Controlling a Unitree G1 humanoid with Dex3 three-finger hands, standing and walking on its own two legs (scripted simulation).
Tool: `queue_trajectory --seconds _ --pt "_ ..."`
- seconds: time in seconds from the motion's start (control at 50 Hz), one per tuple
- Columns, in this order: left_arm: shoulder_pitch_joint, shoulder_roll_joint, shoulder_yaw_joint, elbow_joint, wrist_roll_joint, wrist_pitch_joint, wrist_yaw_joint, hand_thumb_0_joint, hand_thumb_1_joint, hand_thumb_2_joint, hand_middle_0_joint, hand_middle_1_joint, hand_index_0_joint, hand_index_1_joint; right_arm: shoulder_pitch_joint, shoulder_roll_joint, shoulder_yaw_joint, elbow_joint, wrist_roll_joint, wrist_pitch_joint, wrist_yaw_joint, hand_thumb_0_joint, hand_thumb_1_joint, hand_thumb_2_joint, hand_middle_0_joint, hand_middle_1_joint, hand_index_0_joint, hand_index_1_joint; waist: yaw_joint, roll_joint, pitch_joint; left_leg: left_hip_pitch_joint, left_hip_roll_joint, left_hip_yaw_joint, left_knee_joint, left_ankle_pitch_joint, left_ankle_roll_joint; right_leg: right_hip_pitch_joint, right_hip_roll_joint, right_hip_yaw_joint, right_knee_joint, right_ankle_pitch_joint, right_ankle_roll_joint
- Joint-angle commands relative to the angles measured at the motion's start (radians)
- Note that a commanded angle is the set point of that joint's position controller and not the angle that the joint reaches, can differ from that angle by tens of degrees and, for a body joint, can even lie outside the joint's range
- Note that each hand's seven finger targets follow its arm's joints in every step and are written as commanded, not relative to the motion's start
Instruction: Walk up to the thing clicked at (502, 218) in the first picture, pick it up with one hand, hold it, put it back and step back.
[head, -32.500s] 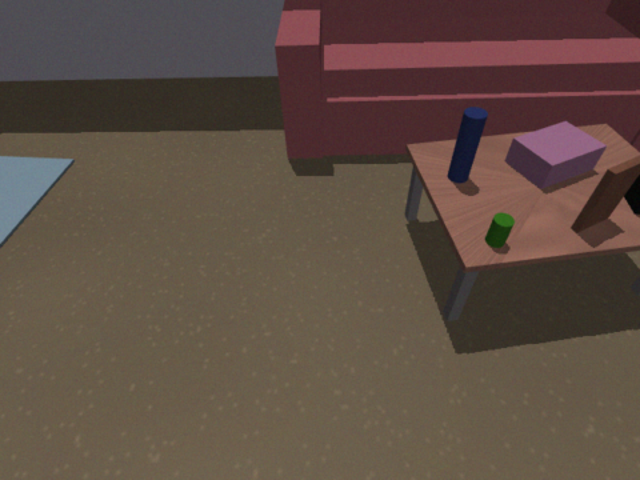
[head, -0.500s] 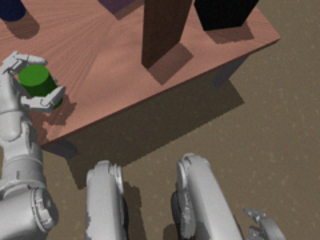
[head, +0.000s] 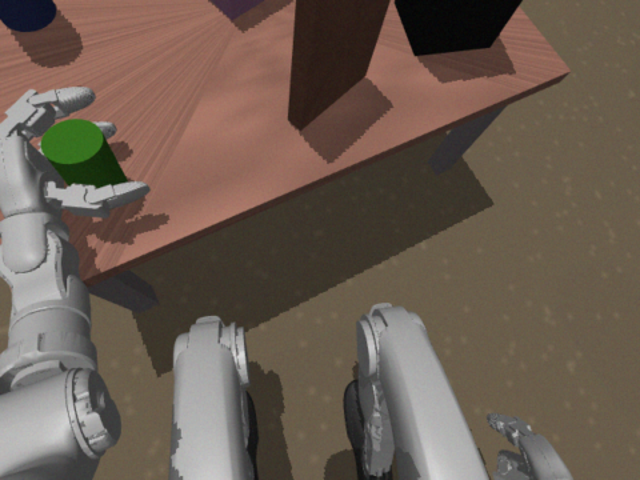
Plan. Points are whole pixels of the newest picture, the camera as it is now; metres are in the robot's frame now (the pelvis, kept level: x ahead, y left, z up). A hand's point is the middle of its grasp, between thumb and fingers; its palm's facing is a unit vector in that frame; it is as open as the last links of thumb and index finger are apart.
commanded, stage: open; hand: left
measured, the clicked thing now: (90, 168) +0.48 +0.26 -0.01
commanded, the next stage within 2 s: withdraw in 0.08 s
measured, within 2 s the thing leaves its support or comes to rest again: neither
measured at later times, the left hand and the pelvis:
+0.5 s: hand (0, 123) +0.48 +0.30 +0.06, palm faces +0.29 -0.96 -0.04, open 17.4 cm; pelvis +0.00 +0.00 +0.02, yaw +0 degrees
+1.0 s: hand out of the picture +0.42 +0.39 +0.19, palm faces +0.43 -0.81 -0.39, open 17.5 cm; pelvis +0.03 +0.01 +0.22, yaw +3 degrees
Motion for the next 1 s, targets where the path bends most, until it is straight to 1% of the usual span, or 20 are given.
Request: queue_trajectory --seconds 0.0,0.18,0.24,0.3,0.4,0.48,0.54,0.6,0.62,0.66,0.68,0.74,0.78,0.82,0.86,0.88,0.9,0.94,0.96,0.98 --pt "-0.334 0.199 0.016 -0.210 -0.006 -0.063 0.011 0.000 -0.489 0.171 -0.515 -0.338 -0.517 -0.332 0.155 -0.205 -0.072 -0.041 -0.002 -0.016 -0.017 0.000 -0.920 -0.898 0.202 0.301 0.201 0.301 -0.003 0.204 -0.632 0.536 -0.008 0.000 -0.254 0.184 0.015 0.265 0.018 -0.013 -0.233 0.214 -0.044" --pt "-0.320 0.201 0.014 -0.210 0.002 -0.068 0.019 0.000 -0.566 0.043 -0.193 -0.105 -0.198 -0.096 0.147 -0.205 -0.076 -0.047 -0.001 -0.012 -0.016 0.000 -0.901 -0.896 0.203 0.301 0.202 0.301 -0.006 0.188 -0.611 0.513 -0.008 0.004 -0.263 0.140 0.019 0.266 0.021 -0.011 -0.247 0.182 -0.041" --pt "-0.321 0.287 0.060 -0.238 0.013 -0.075 0.009 0.000 -0.581 0.033 -0.157 -0.080 -0.163 -0.071 0.147 -0.211 -0.077 -0.046 -0.001 -0.009 -0.019 0.000 -0.900 -0.896 0.203 0.301 0.202 0.301 0.011 0.209 -0.634 0.513 -0.009 0.007 -0.266 0.136 0.018 0.282 0.020 -0.007 -0.243 0.180 -0.042" --pt "-0.354 0.372 0.108 -0.342 -0.005 -0.070 -0.008 0.000 -0.586 0.025 -0.118 -0.053 -0.124 -0.045 0.152 -0.212 -0.075 -0.066 0.007 -0.003 -0.026 0.000 -0.904 -0.898 0.203 0.301 0.202 0.301 0.033 0.217 -0.750 0.565 -0.012 0.017 -0.275 0.181 0.021 0.366 0.020 0.007 -0.267 0.213 -0.039" --pt "-0.320 0.459 0.185 -0.390 -0.032 -0.002 -0.022 0.000 -0.609 0.034 -0.077 -0.041 -0.084 -0.033 0.167 -0.210 -0.069 -0.082 0.027 0.007 -0.045 0.000 -0.914 -0.902 0.203 0.301 0.202 0.301 0.050 0.240 -0.813 0.659 -0.010 0.011 -0.329 0.249 0.024 0.450 0.020 0.017 -0.324 0.258 -0.036" --pt "-0.295 0.417 0.121 -0.391 -0.029 0.084 -0.054 0.000 -0.602 0.072 -0.094 -0.081 -0.107 -0.069 0.175 -0.207 -0.075 -0.098 0.048 0.007 -0.064 0.000 -0.910 -0.901 0.203 0.301 0.202 0.301 0.017 0.226 -0.774 0.710 -0.007 0.004 -0.406 0.223 0.027 0.521 0.018 0.031 -0.429 0.251 -0.032" --pt "-0.212 0.339 0.059 -0.295 -0.025 0.156 -0.093 0.000 -0.603 0.045 -0.092 -0.079 -0.116 -0.057 0.186 -0.218 -0.084 -0.084 0.059 -0.007 -0.071 0.000 -0.906 -0.899 0.203 0.301 0.202 0.301 -0.022 0.179 -0.636 0.730 0.000 -0.018 -0.461 0.190 0.027 0.501 0.018 0.009 -0.477 0.225 -0.034" --pt "-0.186 0.308 0.054 -0.264 -0.064 0.194 -0.126 0.000 -0.531 0.060 -0.022 -0.009 -0.024 -0.002 0.183 -0.214 -0.079 -0.087 0.075 -0.027 -0.076 0.000 -0.808 -0.878 0.200 0.303 0.201 0.303 -0.020 0.138 -0.498 0.681 0.003 -0.027 -0.491 0.126 0.030 0.481 0.014 0.009 -0.513 0.184 -0.032" --pt "-0.095 0.491 0.085 -0.206 0.101 0.251 -0.067 0.000 -0.451 0.047 -0.045 -0.025 -0.047 -0.018 0.174 -0.200 -0.080 -0.091 0.068 0.002 -0.074 0.000 -0.843 -0.892 0.201 0.303 0.202 0.303 0.071 0.179 -0.516 0.774 -0.006 -0.017 -0.587 0.134 0.023 0.557 0.010 0.032 -0.582 0.171 -0.036" --pt "-0.103 0.392 0.039 -0.186 0.085 0.304 0.008 0.000 -0.444 0.042 -0.054 -0.035 -0.059 -0.024 0.168 -0.204 -0.080 -0.120 0.087 0.018 -0.069 0.000 -0.865 -0.896 0.202 0.303 0.202 0.303 0.023 0.143 -0.458 0.810 0.002 -0.034 -0.643 0.138 0.021 0.578 0.013 0.025 -0.625 0.180 -0.035" --pt "-0.105 0.436 0.064 -0.195 0.095 0.318 0.027 0.000 -0.454 0.046 -0.056 -0.038 -0.060 -0.029 0.185 -0.204 -0.080 -0.118 0.091 0.028 -0.069 0.000 -0.862 -0.896 0.201 0.303 0.202 0.303 0.021 0.118 -0.453 0.798 -0.002 -0.028 -0.657 0.134 0.025 0.618 0.014 0.031 -0.659 0.187 -0.029" --pt "-0.240 0.639 0.138 -0.376 0.149 0.347 0.098 0.000 -0.490 0.045 -0.080 -0.061 -0.086 -0.050 0.205 -0.195 -0.089 -0.129 0.096 0.045 -0.076 0.000 -0.915 -0.909 0.202 0.303 0.202 0.303 0.057 0.211 -0.644 0.993 -0.006 -0.015 -0.743 0.210 0.023 0.813 0.011 0.051 -0.748 0.251 -0.022" --pt "-0.229 0.673 0.146 -0.391 0.168 0.364 0.145 0.000 -0.518 0.075 -0.054 -0.058 -0.053 -0.059 0.209 -0.191 -0.086 -0.130 0.099 0.049 -0.087 0.000 -0.895 -0.902 0.201 0.302 0.201 0.302 0.051 0.212 -0.677 1.082 -0.010 0.002 -0.777 0.276 0.030 0.897 0.013 0.057 -0.806 0.310 -0.017" --pt "-0.156 0.611 0.124 -0.324 0.181 0.382 0.187 0.000 -0.556 0.051 -0.049 -0.050 -0.048 -0.051 0.221 -0.179 -0.080 -0.114 0.090 0.044 -0.095 0.000 -0.894 -0.902 0.201 0.301 0.201 0.301 0.033 0.233 -0.642 1.176 -0.010 0.002 -0.817 0.379 0.025 0.908 0.016 0.043 -0.834 0.388 -0.020" --pt "-0.130 0.524 0.072 -0.254 0.188 0.399 0.223 0.000 -0.580 0.038 -0.047 -0.047 -0.046 -0.048 0.216 -0.180 -0.082 -0.103 0.084 0.034 -0.099 0.000 -0.894 -0.902 0.201 0.301 0.201 0.301 0.019 0.256 -0.548 1.242 -0.005 -0.010 -0.878 0.359 0.014 0.873 0.015 0.034 -0.877 0.348 -0.027" --pt "-0.115 0.418 -0.003 -0.191 0.189 0.407 0.233 0.000 -0.584 0.035 -0.046 -0.046 -0.045 -0.047 0.200 -0.178 -0.085 -0.105 0.078 0.023 -0.097 0.000 -0.894 -0.902 0.201 0.301 0.201 0.301 -0.002 0.253 -0.466 1.248 -0.004 -0.009 -0.904 0.350 0.011 0.859 0.016 0.029 -0.909 0.338 -0.028" --pt "-0.059 0.398 0.000 -0.124 0.189 0.418 0.247 0.000 -0.597 0.028 -0.045 -0.044 -0.044 -0.045 0.201 -0.184 -0.088 -0.091 0.077 0.018 -0.097 0.000 -0.895 -0.902 0.201 0.301 0.201 0.301 -0.001 0.222 -0.393 1.241 -0.001 -0.013 -0.935 0.316 0.009 0.866 0.015 0.023 -0.937 0.315 -0.028" --pt "0.091 0.282 -0.079 0.045 0.192 0.451 0.255 0.000 -0.611 0.019 -0.044 -0.042 -0.043 -0.042 0.233 -0.174 -0.086 -0.030 0.077 0.015 -0.091 0.000 -0.894 -0.902 0.201 0.302 0.201 0.301 0.005 0.176 -0.240 1.215 0.000 -0.008 -0.994 0.288 0.008 0.883 0.014 0.019 -0.999 0.301 -0.031" --pt "0.039 0.338 -0.057 -0.077 0.189 0.449 0.261 0.000 -0.611 0.017 -0.044 -0.041 -0.043 -0.042 0.231 -0.186 -0.092 -0.050 0.078 0.014 -0.091 0.000 -0.894 -0.902 0.201 0.302 0.201 0.302 0.029 0.190 -0.298 1.269 0.005 -0.013 -1.013 0.324 0.003 0.925 0.012 0.018 -1.012 0.328 -0.033" --pt "0.041 0.335 -0.064 -0.119 0.186 0.454 0.265 0.000 -0.601 0.026 -0.045 -0.043 -0.044 -0.044 0.223 -0.187 -0.096 -0.085 0.082 0.011 -0.090 0.000 -0.894 -0.902 0.201 0.302 0.201 0.302 0.035 0.203 -0.356 1.327 0.003 -0.008 -1.036 0.367 -0.003 0.979 0.011 0.018 -1.037 0.361 -0.033"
